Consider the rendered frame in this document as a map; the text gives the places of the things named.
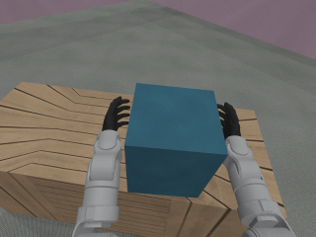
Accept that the pedestal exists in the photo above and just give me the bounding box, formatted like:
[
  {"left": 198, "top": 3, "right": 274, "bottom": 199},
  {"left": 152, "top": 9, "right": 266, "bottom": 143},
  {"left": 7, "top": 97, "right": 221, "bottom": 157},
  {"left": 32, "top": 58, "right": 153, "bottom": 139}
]
[{"left": 0, "top": 82, "right": 287, "bottom": 237}]

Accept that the right robot forearm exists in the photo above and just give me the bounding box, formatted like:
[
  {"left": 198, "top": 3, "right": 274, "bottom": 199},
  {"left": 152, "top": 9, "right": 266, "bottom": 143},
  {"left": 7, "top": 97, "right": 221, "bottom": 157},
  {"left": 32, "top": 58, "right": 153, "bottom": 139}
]
[{"left": 222, "top": 135, "right": 296, "bottom": 237}]

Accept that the left robot hand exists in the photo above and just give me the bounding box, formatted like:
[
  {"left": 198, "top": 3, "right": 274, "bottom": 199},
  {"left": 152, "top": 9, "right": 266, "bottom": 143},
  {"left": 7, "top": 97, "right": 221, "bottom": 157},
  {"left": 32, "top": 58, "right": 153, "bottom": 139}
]
[{"left": 102, "top": 96, "right": 130, "bottom": 131}]

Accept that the carton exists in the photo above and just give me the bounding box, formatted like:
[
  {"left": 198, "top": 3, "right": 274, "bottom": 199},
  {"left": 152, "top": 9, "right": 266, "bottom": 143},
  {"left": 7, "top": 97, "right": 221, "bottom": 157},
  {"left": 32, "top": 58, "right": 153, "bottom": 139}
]
[{"left": 124, "top": 83, "right": 228, "bottom": 198}]

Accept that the right robot hand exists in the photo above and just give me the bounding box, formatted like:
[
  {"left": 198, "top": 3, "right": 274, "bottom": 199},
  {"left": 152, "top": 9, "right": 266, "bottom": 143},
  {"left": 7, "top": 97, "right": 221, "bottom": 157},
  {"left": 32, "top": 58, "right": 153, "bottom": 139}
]
[{"left": 217, "top": 102, "right": 241, "bottom": 140}]

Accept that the left robot forearm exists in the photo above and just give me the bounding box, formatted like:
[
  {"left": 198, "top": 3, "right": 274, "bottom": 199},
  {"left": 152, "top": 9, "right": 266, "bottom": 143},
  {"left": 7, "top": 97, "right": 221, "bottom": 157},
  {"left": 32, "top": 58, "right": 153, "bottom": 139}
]
[{"left": 72, "top": 129, "right": 122, "bottom": 237}]

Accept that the right robot upper arm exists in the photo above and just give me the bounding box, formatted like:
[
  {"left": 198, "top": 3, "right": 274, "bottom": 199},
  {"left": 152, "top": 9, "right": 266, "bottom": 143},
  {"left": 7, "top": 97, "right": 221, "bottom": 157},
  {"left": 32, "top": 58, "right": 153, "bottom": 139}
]
[{"left": 242, "top": 227, "right": 295, "bottom": 237}]

